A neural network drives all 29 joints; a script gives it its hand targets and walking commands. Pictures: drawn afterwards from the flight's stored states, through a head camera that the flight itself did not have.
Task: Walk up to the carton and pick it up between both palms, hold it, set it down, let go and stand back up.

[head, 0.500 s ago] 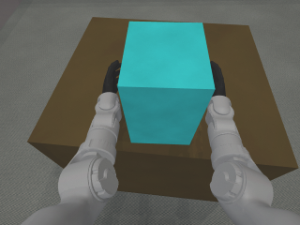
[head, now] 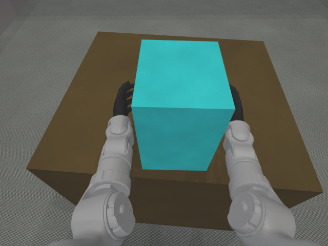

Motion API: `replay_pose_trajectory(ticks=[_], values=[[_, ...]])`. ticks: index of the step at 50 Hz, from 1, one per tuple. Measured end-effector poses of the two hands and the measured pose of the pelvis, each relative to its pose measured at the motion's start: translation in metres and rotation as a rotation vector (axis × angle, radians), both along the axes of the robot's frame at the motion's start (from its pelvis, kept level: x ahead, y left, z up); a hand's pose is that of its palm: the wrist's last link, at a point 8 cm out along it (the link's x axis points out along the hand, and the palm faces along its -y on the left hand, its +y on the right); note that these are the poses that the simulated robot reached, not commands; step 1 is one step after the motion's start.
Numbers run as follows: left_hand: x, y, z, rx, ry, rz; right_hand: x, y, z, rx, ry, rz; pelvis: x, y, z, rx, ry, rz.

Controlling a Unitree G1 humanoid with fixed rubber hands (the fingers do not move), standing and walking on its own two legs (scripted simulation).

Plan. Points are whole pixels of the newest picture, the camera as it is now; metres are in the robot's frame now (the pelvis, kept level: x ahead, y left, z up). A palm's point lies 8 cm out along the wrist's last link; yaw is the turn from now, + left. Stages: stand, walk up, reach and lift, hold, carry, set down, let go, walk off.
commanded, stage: reach and lift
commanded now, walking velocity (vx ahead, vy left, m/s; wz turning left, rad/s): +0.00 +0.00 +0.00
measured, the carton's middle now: (176, 110) +0.46 +0.01 +0.06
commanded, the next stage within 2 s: none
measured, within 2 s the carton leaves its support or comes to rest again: neither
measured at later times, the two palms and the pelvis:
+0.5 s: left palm (122, 114) +0.42 +0.14 +0.08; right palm (233, 117) +0.43 -0.13 +0.08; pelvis +0.00 +0.00 +0.00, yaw +1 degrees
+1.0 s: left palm (121, 115) +0.42 +0.14 +0.08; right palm (233, 118) +0.43 -0.13 +0.08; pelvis -0.01 +0.00 +0.00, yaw +2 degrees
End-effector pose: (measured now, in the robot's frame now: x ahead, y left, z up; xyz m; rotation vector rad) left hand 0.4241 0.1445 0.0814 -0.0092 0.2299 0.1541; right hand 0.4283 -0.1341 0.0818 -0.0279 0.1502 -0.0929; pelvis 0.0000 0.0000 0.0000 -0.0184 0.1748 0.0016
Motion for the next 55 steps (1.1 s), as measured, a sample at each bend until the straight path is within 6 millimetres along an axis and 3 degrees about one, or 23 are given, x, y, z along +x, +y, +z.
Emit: replay_pose_trajectory(ticks=[37,55], values=[[-0.0013,-0.0004,-0.0007,-0.008,0.004,0.006,-0.0006,0.0,-0.0006,0.002,-0.004,-0.002,-0.0026,-0.0042,0.0007,0.003,0.024,0.022],[-0.0077,-0.0002,0.0,-0.005,-0.043,0.013,-0.0071,0.0009,-0.0017,-0.038,-0.088,0.004,-0.0084,-0.0043,0.0008,-0.003,0.068,0.038]])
